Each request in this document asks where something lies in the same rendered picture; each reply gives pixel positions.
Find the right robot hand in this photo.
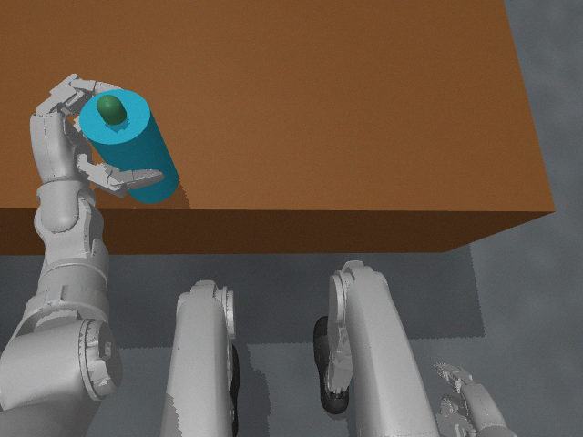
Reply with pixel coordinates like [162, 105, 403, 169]
[434, 362, 507, 437]

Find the left robot hand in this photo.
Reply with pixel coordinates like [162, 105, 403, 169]
[30, 74, 165, 198]

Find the right robot foot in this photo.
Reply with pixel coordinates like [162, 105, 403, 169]
[313, 316, 349, 414]

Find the left robot arm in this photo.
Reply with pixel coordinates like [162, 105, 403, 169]
[0, 179, 123, 437]

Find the bottle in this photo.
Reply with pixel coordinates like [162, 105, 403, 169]
[79, 89, 179, 204]

